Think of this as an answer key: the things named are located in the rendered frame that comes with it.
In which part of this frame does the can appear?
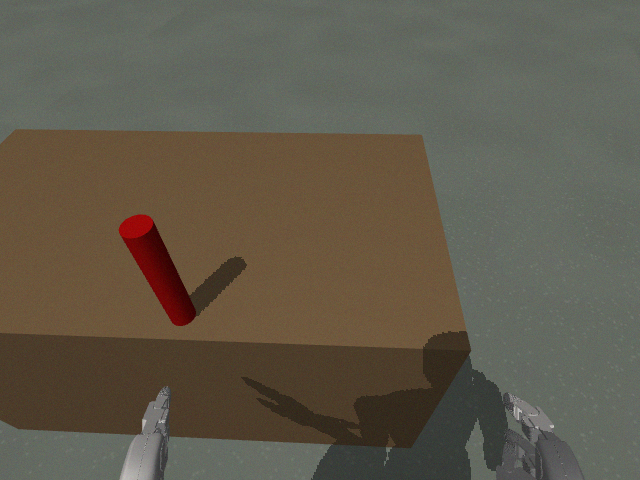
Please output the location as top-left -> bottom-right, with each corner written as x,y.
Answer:
119,214 -> 196,326

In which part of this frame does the right robot hand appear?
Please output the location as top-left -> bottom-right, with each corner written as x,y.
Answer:
496,393 -> 585,480

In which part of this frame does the left robot hand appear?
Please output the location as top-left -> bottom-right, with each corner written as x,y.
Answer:
119,386 -> 171,480

